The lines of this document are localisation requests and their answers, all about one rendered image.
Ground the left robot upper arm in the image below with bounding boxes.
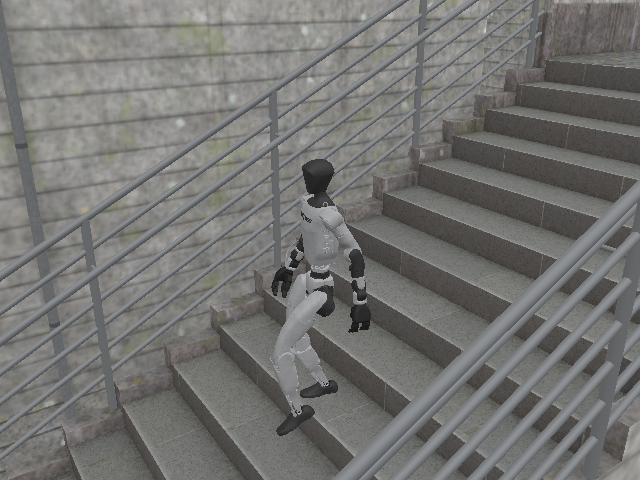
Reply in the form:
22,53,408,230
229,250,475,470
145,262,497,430
319,207,362,262

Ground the right robot hand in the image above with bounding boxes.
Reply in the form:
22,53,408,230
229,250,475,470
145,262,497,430
271,266,293,298

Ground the left robot forearm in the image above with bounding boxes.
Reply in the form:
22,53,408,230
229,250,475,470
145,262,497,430
349,249,367,305

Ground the humanoid robot head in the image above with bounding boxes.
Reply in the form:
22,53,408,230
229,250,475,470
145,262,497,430
302,159,335,208

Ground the right robot forearm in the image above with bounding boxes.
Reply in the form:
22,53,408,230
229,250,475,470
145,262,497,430
285,234,305,271

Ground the left robot hand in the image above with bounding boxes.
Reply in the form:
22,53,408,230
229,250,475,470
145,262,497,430
348,303,371,333

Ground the right robot upper arm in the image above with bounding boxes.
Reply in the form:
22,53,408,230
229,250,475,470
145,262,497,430
300,194,314,208

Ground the left robot thigh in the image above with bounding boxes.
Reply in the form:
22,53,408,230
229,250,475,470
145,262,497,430
273,287,335,367

